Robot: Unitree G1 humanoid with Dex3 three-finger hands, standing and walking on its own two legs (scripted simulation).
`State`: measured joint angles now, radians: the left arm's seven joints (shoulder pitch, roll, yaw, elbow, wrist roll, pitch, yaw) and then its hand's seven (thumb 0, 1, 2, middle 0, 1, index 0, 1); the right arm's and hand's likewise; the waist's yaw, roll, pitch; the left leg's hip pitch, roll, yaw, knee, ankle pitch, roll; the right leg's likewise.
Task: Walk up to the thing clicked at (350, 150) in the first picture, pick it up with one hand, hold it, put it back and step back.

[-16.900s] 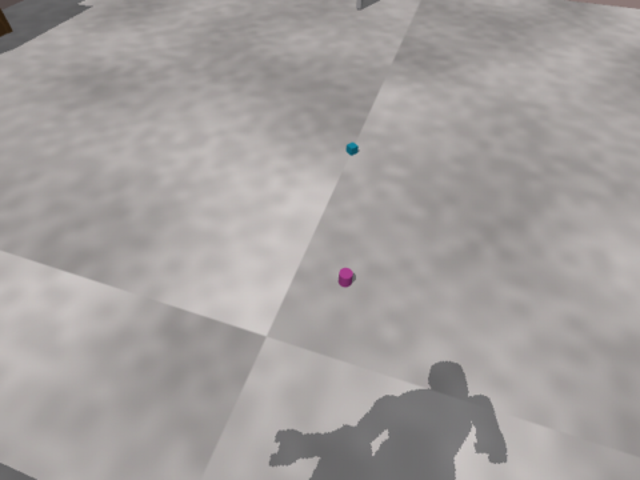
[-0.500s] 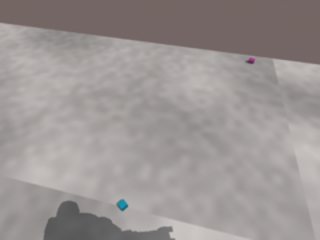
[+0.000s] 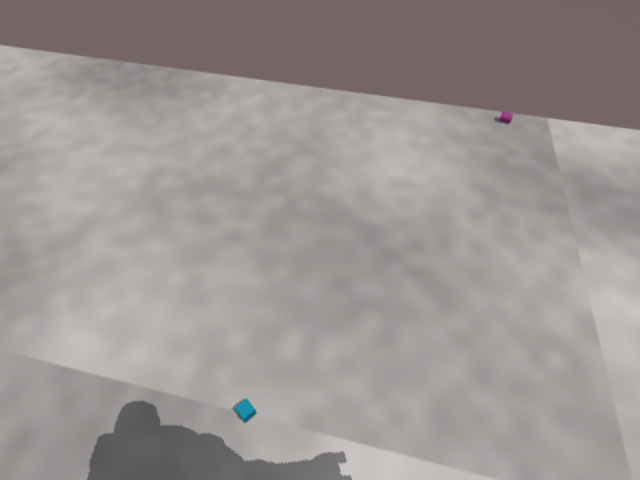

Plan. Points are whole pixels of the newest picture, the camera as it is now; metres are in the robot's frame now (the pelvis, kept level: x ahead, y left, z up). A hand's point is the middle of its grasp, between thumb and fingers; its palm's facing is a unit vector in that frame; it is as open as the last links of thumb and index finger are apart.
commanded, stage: stand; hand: left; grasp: from above
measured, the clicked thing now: (246, 410) +0.42 +0.22 -0.76
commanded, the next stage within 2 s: rise first in 0.72 s
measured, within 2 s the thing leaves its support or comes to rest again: neither
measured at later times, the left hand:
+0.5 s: hand out of the picture +0.06 +0.25 -0.16, palm faces -0.03 -0.94 -0.34, open 7.3 cm
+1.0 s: hand out of the picture +0.13 +0.25 -0.17, palm faces +0.02 -0.95 -0.32, open 7.8 cm
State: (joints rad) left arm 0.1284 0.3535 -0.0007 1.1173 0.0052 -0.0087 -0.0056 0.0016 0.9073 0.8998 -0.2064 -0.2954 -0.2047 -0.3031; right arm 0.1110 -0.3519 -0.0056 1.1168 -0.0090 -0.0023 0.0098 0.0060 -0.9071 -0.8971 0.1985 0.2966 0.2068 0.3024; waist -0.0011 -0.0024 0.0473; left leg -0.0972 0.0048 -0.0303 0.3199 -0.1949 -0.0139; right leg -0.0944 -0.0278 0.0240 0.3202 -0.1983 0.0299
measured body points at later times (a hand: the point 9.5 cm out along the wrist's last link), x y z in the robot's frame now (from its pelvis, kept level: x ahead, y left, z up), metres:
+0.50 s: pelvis +0.00 +0.00 +0.00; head +0.02 +0.00 +0.45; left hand +0.07 +0.30 -0.13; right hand +0.07 -0.30 -0.13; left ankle -0.01 +0.13 -0.75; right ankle -0.01 -0.14 -0.75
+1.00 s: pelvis -0.01 +0.00 -0.02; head +0.04 +0.01 +0.43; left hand +0.13 +0.30 -0.14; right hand +0.09 -0.28 -0.14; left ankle -0.01 +0.13 -0.75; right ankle -0.01 -0.14 -0.75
